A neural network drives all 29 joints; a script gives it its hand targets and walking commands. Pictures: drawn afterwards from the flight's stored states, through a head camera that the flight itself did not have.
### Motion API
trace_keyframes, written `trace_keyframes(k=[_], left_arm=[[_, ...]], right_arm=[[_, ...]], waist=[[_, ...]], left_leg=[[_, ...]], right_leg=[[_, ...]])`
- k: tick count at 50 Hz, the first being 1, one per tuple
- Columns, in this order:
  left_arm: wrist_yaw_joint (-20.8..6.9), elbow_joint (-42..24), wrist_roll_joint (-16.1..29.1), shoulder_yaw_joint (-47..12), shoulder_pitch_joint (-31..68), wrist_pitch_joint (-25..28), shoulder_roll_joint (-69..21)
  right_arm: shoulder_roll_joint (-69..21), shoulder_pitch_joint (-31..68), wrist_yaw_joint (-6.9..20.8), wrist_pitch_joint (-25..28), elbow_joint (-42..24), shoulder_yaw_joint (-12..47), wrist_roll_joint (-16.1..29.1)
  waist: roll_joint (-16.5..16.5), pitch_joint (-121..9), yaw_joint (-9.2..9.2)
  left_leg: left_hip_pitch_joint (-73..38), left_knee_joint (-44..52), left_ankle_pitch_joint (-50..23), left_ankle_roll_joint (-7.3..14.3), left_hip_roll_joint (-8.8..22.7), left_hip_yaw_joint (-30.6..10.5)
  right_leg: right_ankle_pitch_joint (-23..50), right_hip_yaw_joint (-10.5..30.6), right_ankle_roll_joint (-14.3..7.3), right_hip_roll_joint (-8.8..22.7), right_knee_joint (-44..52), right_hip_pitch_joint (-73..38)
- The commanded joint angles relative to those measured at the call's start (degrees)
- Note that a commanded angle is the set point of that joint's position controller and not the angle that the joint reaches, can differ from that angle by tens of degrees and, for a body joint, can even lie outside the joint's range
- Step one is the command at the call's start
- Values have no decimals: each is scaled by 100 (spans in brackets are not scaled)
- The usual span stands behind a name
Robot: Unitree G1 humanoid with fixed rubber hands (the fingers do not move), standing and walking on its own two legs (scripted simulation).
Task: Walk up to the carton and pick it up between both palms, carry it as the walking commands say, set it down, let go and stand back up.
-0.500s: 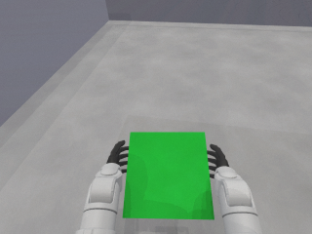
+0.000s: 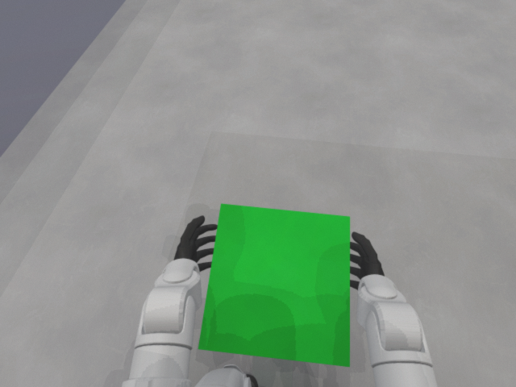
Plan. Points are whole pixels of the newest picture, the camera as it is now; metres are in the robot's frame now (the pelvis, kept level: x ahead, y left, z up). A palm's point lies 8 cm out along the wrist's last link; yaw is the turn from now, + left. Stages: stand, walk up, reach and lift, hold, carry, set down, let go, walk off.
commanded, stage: carry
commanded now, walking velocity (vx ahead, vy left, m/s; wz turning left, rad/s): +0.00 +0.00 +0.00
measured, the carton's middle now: (275, 284) +0.29 +0.00 -0.09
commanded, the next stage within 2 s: hold in 1.94 s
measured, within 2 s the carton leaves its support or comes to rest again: neither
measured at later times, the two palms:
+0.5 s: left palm (173, 276) +0.26 +0.14 +0.03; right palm (372, 281) +0.26 -0.14 +0.02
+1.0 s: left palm (175, 301) +0.23 +0.13 +0.03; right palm (386, 307) +0.22 -0.15 +0.02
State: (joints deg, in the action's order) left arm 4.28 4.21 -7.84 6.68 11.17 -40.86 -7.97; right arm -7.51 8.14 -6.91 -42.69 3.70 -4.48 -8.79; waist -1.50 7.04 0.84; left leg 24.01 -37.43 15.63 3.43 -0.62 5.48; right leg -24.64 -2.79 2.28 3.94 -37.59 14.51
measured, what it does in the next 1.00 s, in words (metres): shifts its weight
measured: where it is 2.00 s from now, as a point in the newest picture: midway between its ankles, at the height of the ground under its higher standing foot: outside the picture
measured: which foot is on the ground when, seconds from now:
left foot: down 0.00-1.00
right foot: down 0.00-1.00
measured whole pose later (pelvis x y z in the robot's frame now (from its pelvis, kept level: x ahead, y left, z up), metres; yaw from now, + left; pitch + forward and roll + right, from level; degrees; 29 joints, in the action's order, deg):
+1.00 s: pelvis -0.06 -0.01 +0.01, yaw +0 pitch +0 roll +0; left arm 4.0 11.2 -12.0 7.0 12.3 -42.6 -8.1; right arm -7.9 11.2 -4.3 -44.2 12.0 -7.0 -12.5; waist -0.1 -2.1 -0.3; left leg 23.5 -30.0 6.9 3.1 0.5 5.7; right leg -18.5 -5.3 1.3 3.6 -34.3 15.8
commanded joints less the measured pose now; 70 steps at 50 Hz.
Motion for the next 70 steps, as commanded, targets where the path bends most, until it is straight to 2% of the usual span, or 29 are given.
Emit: trace_keyframes(k=[1, 4, 5, 7, 9, 10, 16, 20, 24, 26, 27, 28, 33, 35, 37, 41, 42, 45, 48, 51, 53, 54, 58, 64, 65, 66, 68, 69, 70], left_arm=[[-1382, -1303, 1474, -3829, 2453, 225, -5607], [-1221, -972, 1204, -3519, 1597, -81, -5297], [-1245, -506, 1011, -3374, 1341, -165, -5026], [-1190, -642, 995, -3312, 1609, -199, -4854], [-1297, -167, 900, -3237, 2078, -165, -4903], [-1348, 269, 792, -3071, 1973, -143, -4871], [-1528, 144, 1158, -3399, 3320, 92, -5589], [-1511, -268, 1279, -3625, 3957, 165, -5743], [-1491, -266, 1293, -3635, 3625, 186, -5907], [-1511, -320, 1365, -3659, 3398, 168, -6021], [-1500, -381, 1331, -3616, 3423, 185, -5897], [-1497, -427, 1327, -3617, 3363, 168, -5940], [-1489, -227, 1193, -3510, 3015, 77, -5817], [-1514, -107, 1179, -3501, 2931, 57, -5802], [-1515, 6, 1100, -3392, 2866, 37, -5742], [-1532, 39, 1116, -3428, 3008, 48, -5734], [-1539, -301, 1232, -3548, 3349, 104, -5828], [-1563, -53, 1110, -3447, 3331, 93, -5707], [-1577, -51, 1215, -3507, 3319, 121, -5890], [-1580, 87, 1164, -3371, 3119, 94, -5832], [-1589, -111, 1313, -3522, 3189, 145, -6008], [-1575, -339, 1270, -3585, 3390, 149, -5915], [-1578, -265, 1286, -3632, 3169, 115, -5920], [-1557, -285, 1333, -3600, 3033, 123, -5916], [-1553, -322, 1287, -3589, 3023, 95, -5861], [-1575, -152, 1263, -3523, 3014, 88, -5918], [-1560, -326, 1322, -3581, 3065, 129, -5918], [-1565, -495, 1340, -3655, 3392, 145, -5839], [-1571, -216, 1270, -3561, 3218, 102, -5918]], right_arm=[[-5399, 3623, 1508, 523, -2103, 3873, 1775], [-5092, 3021, 1451, 224, -1844, 3566, 1656], [-4831, 2616, 1471, 132, -1234, 3316, 1379], [-4761, 2425, 1482, 25, -936, 3125, 1319], [-4796, 2650, 1579, 52, -323, 2883, 1053], [-4783, 2574, 1611, 81, 73, 2734, 921], [-5464, 3808, 1688, 356, -144, 2920, 1149], [-5604, 4180, 1688, 442, -268, 2948, 1251], [-5737, 4408, 1713, 524, -718, 3261, 1508], [-5791, 4310, 1691, 494, -908, 3359, 1497], [-5742, 4037, 1685, 464, -705, 3271, 1450], [-5829, 4078, 1695, 431, -799, 3379, 1528], [-5632, 3902, 1732, 373, -726, 3288, 1474], [-5655, 3897, 1748, 368, -641, 3267, 1449], [-5535, 3850, 1756, 352, -581, 3168, 1390], [-5625, 3852, 1758, 346, -431, 3146, 1361], [-5714, 3877, 1784, 376, -503, 3148, 1413], [-5664, 3728, 1815, 385, -109, 2980, 1298], [-5732, 4184, 1810, 462, -597, 3228, 1463], [-5796, 3965, 1813, 399, -335, 3191, 1435], [-5833, 4210, 1793, 450, -776, 3341, 1513], [-5883, 4020, 1812, 412, -561, 3275, 1486], [-5791, 3968, 1811, 428, -683, 3265, 1492], [-5775, 3805, 1788, 409, -708, 3325, 1471], [-5750, 3740, 1815, 380, -682, 3301, 1502], [-5777, 3806, 1810, 378, -608, 3291, 1462], [-5781, 3679, 1812, 376, -601, 3290, 1445], [-5818, 3753, 1848, 397, -508, 3253, 1517], [-5768, 3853, 1831, 405, -526, 3194, 1455]], waist=[[210, -4364, -101], [-25, -4204, -129], [-188, -4328, -128], [-266, -4061, -129], [-234, -3660, -114], [-25, -3437, -120], [335, -2464, -93], [-113, -2501, -83], [-118, -2960, -118], [312, -3304, -116], [219, -3418, -109], [415, -3341, -121], [131, -3300, -125], [266, -3231, -126], [-11, -3153, -135], [143, -2945, -108], [-75, -2862, -109], [-155, -2847, -87], [25, -2757, -108], [398, -2942, -105], [379, -3157, -104], [100, -3106, -96], [-46, -3154, -114], [211, -3422, -106], [28, -3358, -106], [249, -3252, -110], [177, -3433, -96], [-117, -3309, -103], [-109, -3137, -108]], left_leg=[[-2176, 189, -5133, 258, 1068, -752], [-2324, 297, -5414, 241, 1189, -760], [-2245, 327, -5236, 209, 1136, -751], [-2228, 319, -5266, 149, 1149, -699], [-2050, 412, -5037, 146, 1135, -739], [-1849, 460, -4604, 106, 1067, -700], [-1042, 967, -2280, 23, 924, -716], [-862, 1496, -827, 69, 1007, -967], [-1261, 1392, -1491, 109, 1091, -916], [-1431, 1073, -2082, 93, 969, -702], [-1430, 1042, -2008, 70, 922, -669], [-1460, 972, -1915, 66, 908, -610], [-1439, 1171, -1673, 66, 963, -727], [-1407, 1317, -1360, 58, 990, -801], [-1208, 1413, -1070, 56, 985, -819], [-1255, 1384, -605, -14, 898, -697], [-1211, 1496, -541, -15, 913, -731], [-1109, 1619, -251, -41, 942, -804], [-935, 1676, -13, -25, 943, -822], [-1054, 1552, -118, -48, 921, -801], [-1242, 1421, -507, -37, 902, -700], [-1359, 1423, -530, -41, 911, -685], [-1126, 1762, -4, -32, 1028, -891], [-1373, 1361, -1130, -24, 962, -740], [-1299, 1453, -715, -20, 942, -718], [-1246, 1448, -713, -32, 940, -689], [-1486, 1321, -946, -38, 958, -688], [-1367, 1520, -445, -29, 951, -749], [-1135, 1627, -419, -24, 992, -821]], right_leg=[[3088, -151, -342, 343, -17, -1205], [2424, -201, -347, 301, 156, -923], [2414, -192, -344, 350, 49, -982], [2528, -108, -365, 390, 244, -780], [2335, -72, -323, 399, 344, -615], [2468, -40, -311, 444, 492, -644], [1786, 166, -235, 519, 880, -320], [708, 80, -211, 410, 901, -248], [807, 60, -231, 364, 835, -279], [1416, 83, -268, 455, 869, -546], [1528, 95, -259, 492, 862, -550], [1681, 122, -274, 519, 925, -540], [1236, 197, -371, 495, 932, -356], [913, 105, -355, 420, 917, -349], [864, 152, -371, 434, 943, -323], [782, 240, -403, 511, 1137, -14], [750, 259, -416, 494, 1061, 42], [613, 178, -371, 475, 1081, -6], [611, 222, -381, 421, 1118, -12], [557, 255, -374, 483, 1226, -48], [770, 232, -401, 516, 1209, -47], [728, 204, -399, 520, 1140, 95], [590, 150, -433, 377, 1016, -36], [1101, 147, -427, 412, 1033, -150], [836, 156, -427, 421, 1057, -73], [905, 217, -470, 435, 1130, -88], [990, 246, -464, 468, 1062, 11], [707, 208, -463, 415, 1065, 98], [811, 187, -473, 347, 1049, -18]])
